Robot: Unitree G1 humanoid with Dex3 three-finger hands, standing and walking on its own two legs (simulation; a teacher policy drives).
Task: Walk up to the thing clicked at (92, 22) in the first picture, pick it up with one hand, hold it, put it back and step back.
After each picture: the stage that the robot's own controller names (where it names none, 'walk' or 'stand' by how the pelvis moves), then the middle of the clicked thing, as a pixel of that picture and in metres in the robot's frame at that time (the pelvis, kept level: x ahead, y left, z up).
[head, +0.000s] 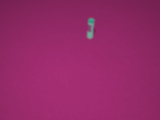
stand; (90, 28) +1.62 -0.13 -0.66
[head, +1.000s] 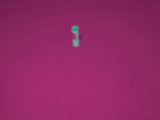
walk; (75, 36) +1.48 +0.17 -0.64
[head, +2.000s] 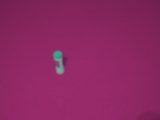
walk; (59, 63) +0.94 +0.26 -0.64
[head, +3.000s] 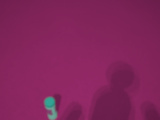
walk; (51, 109) +0.52 +0.21 -0.63
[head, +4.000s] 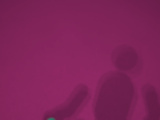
stand; out of the picture +0.38 +0.21 -0.65
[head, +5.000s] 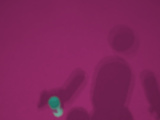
stand; (56, 107) +0.43 +0.18 -0.64
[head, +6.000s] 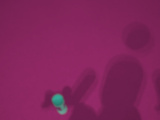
stand; (60, 104) +0.42 +0.19 -0.62
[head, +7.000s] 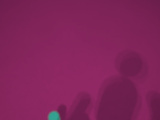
walk; out of the picture +0.41 +0.23 -0.64
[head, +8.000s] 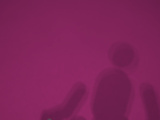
stand; out of the picture +0.35 +0.21 -0.63
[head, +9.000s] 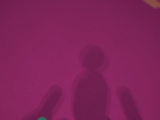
stand; out of the picture +0.38 +0.19 -0.65
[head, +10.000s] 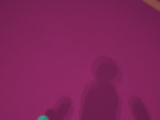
stand; out of the picture +0.41 +0.22 -0.64
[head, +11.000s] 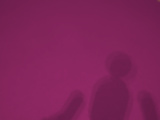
stand; out of the picture +0.38 +0.18 -0.65
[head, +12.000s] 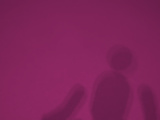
stand; out of the picture +0.36 +0.18 -0.66
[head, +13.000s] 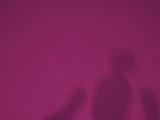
stand; out of the picture +0.36 +0.18 -0.66
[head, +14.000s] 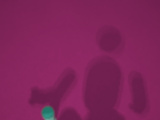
go down; (49, 117) +0.37 +0.18 -0.60
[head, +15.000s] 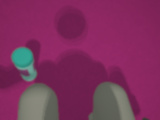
go down; (26, 66) +0.43 +0.21 -0.25
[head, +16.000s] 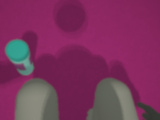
close in; (22, 60) +0.43 +0.22 -0.23
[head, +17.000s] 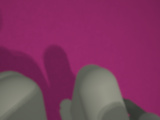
close; out of the picture +0.41 +0.25 -0.15
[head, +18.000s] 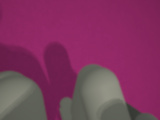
lift; out of the picture +0.40 +0.26 -0.16
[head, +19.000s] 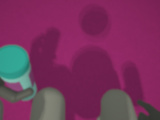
lift; (20, 79) +0.32 +0.21 -0.02
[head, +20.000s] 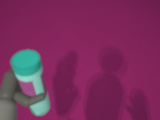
hold; (34, 87) +0.31 +0.16 +0.06
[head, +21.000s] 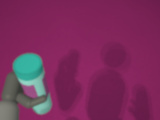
hold; (36, 88) +0.31 +0.16 +0.04
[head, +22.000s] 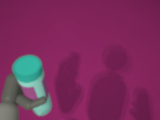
hold; (36, 90) +0.31 +0.16 +0.05
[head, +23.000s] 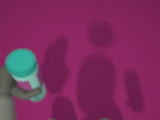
crouch; (30, 80) +0.35 +0.17 -0.01
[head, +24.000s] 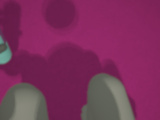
lower; out of the picture +0.46 +0.23 -0.06
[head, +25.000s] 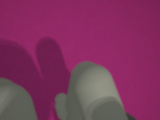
lower; out of the picture +0.44 +0.26 -0.16
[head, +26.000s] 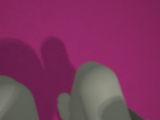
lower; out of the picture +0.42 +0.27 -0.16
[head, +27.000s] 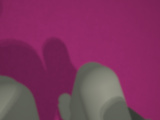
lower; out of the picture +0.41 +0.27 -0.16
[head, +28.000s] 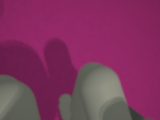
lower; out of the picture +0.41 +0.27 -0.16
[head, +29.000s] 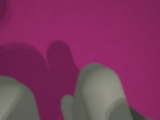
open; out of the picture +0.42 +0.26 -0.16
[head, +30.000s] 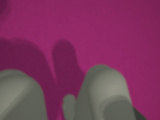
stand; out of the picture +0.41 +0.25 -0.17
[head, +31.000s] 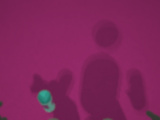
stand; (47, 102) +0.39 +0.19 -0.49
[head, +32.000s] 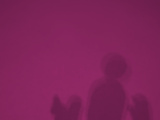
stand; out of the picture +0.37 +0.18 -0.60
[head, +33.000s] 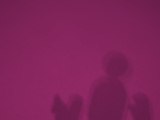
stand; out of the picture +0.36 +0.18 -0.60
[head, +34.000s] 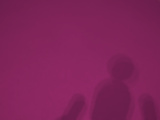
stand; out of the picture +0.38 +0.17 -0.64
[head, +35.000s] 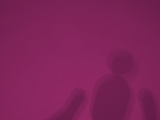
stand; out of the picture +0.37 +0.17 -0.66
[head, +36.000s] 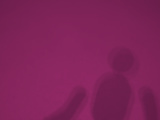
stand; out of the picture +0.35 +0.19 -0.66
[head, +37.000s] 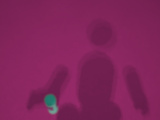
walk; (51, 104) +0.42 +0.17 -0.64
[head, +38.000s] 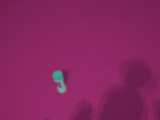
walk; (60, 82) +0.67 +0.23 -0.64
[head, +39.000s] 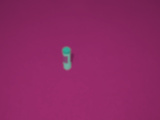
stand; (66, 58) +1.00 +0.13 -0.63
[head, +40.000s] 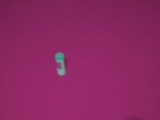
stand; (60, 64) +0.96 +0.19 -0.65
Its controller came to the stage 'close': yes
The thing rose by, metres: 0.68
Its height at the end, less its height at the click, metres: +0.00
